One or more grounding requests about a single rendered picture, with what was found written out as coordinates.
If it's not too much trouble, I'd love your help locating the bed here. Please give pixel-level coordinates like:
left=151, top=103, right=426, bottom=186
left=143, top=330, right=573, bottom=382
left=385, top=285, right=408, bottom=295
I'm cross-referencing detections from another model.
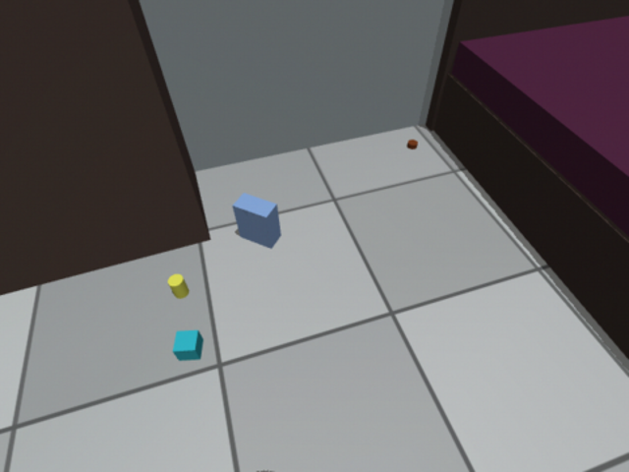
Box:
left=426, top=0, right=629, bottom=360

